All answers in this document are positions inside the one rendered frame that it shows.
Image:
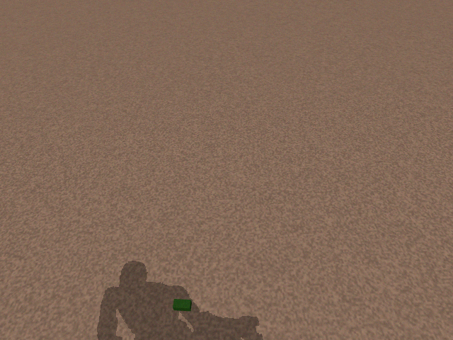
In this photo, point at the small box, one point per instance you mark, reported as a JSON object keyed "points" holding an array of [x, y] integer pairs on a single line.
{"points": [[182, 305]]}

